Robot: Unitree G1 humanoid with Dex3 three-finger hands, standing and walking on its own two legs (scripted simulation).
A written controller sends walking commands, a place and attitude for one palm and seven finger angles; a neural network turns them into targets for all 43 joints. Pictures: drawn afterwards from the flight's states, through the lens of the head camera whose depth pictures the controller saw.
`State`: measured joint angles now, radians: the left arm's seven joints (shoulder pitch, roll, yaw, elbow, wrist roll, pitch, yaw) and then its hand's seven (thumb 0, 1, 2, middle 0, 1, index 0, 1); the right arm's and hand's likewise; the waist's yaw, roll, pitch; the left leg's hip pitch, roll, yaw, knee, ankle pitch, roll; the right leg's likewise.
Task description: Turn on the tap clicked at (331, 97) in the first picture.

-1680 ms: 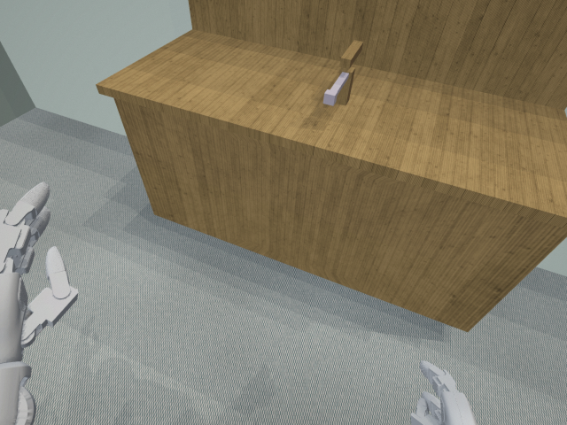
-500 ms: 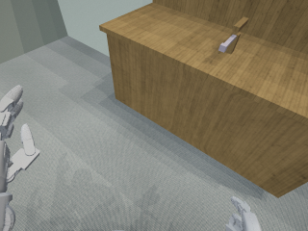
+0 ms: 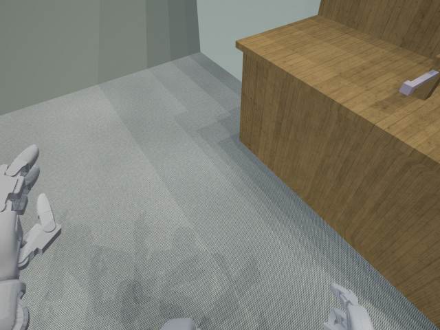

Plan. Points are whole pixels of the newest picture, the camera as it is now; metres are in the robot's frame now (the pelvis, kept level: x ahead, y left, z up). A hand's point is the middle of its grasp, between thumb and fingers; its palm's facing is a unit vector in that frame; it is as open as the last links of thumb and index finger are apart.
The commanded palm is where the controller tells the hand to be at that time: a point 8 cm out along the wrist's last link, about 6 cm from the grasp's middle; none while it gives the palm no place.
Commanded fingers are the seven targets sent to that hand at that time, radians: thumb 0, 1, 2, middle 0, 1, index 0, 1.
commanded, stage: walk around to get in front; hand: left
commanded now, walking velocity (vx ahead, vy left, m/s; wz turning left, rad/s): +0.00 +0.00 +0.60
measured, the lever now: (407, 88) +0.76 -0.49 +0.04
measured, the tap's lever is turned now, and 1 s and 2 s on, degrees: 0 0 0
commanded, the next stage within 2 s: none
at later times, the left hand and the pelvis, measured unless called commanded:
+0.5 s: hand out of the picture +0.07 +0.28 +0.17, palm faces +0.61 -0.65 -0.45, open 7.4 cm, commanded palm +0.01 +0.30 +0.17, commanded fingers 0.00 0.90 0.90 -0.20 -0.30 -0.20 -0.30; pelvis -0.06 -0.02 +0.00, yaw +17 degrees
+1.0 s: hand out of the picture -0.08 +0.27 +0.17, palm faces +0.80 -0.45 -0.38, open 7.4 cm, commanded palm -0.15 +0.27 +0.17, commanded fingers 0.00 0.90 0.90 -0.20 -0.30 -0.20 -0.30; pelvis -0.12 -0.05 -0.01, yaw +34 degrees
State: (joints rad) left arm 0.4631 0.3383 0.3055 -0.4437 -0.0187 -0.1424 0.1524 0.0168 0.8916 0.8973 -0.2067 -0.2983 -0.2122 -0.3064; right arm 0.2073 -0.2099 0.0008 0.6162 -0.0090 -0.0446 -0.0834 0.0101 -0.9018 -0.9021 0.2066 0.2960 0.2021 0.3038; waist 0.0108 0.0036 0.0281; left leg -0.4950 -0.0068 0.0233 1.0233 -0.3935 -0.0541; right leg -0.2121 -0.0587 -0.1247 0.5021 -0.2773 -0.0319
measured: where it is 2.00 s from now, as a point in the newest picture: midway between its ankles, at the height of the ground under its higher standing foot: outside the picture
